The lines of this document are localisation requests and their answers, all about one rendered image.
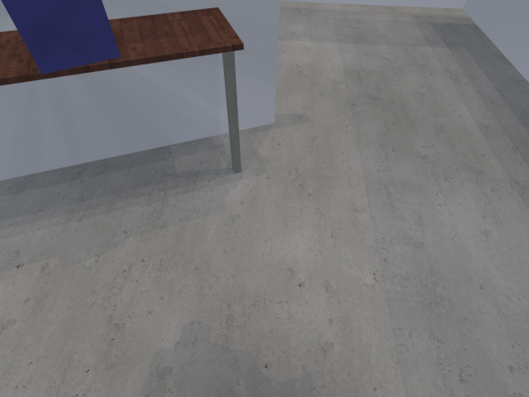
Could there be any carton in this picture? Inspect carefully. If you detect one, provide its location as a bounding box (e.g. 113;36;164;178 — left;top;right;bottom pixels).
1;0;121;74

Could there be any table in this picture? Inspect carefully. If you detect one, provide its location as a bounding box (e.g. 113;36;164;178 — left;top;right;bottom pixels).
0;7;244;174

